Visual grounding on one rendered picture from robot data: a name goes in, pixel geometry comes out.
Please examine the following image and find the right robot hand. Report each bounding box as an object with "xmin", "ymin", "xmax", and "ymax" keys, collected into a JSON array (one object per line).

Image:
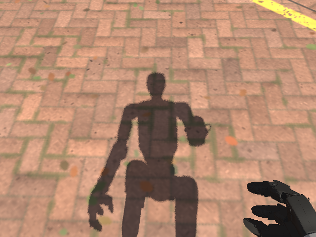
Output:
[{"xmin": 243, "ymin": 180, "xmax": 316, "ymax": 237}]

